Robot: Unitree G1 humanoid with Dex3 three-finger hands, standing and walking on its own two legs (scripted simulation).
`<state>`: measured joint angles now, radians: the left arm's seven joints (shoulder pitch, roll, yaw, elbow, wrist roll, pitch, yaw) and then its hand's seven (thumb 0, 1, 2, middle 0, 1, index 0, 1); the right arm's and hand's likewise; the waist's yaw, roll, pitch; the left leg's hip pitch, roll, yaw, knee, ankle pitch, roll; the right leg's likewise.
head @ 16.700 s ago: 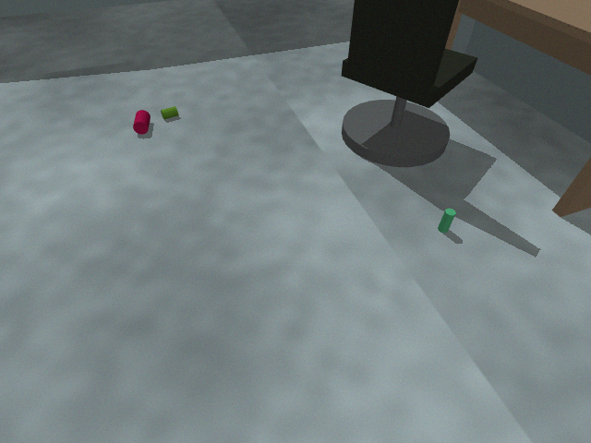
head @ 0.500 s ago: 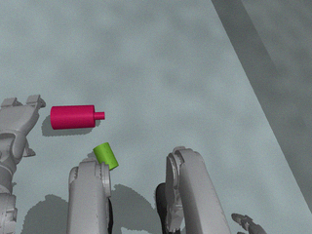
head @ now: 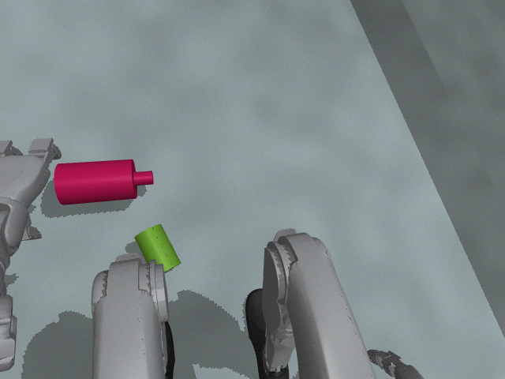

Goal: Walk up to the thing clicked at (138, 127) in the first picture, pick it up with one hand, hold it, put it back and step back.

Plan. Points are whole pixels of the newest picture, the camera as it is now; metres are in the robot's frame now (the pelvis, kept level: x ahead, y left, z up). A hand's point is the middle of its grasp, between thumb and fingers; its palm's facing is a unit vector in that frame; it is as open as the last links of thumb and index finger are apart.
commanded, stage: rise first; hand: left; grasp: from above
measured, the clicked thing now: (108, 180) +0.50 +0.21 -0.32
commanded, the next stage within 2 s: approach in 1.90 s
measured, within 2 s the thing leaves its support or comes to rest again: neither
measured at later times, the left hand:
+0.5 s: hand (37, 195) +0.44 +0.29 -0.19, palm faces -0.46 -0.03 -0.89, open 14.2 cm
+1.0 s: hand (50, 190) +0.45 +0.27 -0.20, palm faces -0.46 -0.02 -0.89, open 14.3 cm
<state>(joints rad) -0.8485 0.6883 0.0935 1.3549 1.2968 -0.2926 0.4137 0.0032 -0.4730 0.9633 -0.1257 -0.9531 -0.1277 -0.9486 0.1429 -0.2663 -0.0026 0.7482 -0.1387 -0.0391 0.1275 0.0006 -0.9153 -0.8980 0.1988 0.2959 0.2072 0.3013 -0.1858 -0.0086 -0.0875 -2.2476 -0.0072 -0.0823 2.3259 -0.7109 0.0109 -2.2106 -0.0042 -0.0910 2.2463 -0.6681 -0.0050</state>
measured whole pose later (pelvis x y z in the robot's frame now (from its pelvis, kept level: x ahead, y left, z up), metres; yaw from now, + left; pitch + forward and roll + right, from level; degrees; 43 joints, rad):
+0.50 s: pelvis +0.00 +0.00 -0.01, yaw -1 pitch +36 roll -7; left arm -0.88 0.69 0.07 1.40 1.30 -0.25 0.45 0.00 -0.55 1.03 -0.08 -1.00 -0.08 -1.01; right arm 0.15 -0.26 0.02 0.75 -0.14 -0.05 0.13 0.00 -0.92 -0.90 0.20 0.30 0.21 0.30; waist -0.21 -0.01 -0.09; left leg -2.28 -0.01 -0.08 2.35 -0.72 0.02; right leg -2.23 0.00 -0.09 2.27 -0.67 0.00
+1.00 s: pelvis +0.00 +0.00 -0.02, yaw -1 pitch +35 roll -7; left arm -0.93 0.70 0.06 1.45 1.30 -0.24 0.44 0.00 -0.57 1.06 -0.08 -1.00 -0.07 -1.02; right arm 0.17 -0.28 0.04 0.74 -0.14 -0.07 0.14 0.00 -0.92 -0.90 0.20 0.30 0.21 0.30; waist -0.24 -0.01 -0.06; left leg -2.30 -0.01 -0.09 2.37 -0.70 0.02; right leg -2.25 0.00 -0.10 2.28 -0.65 0.00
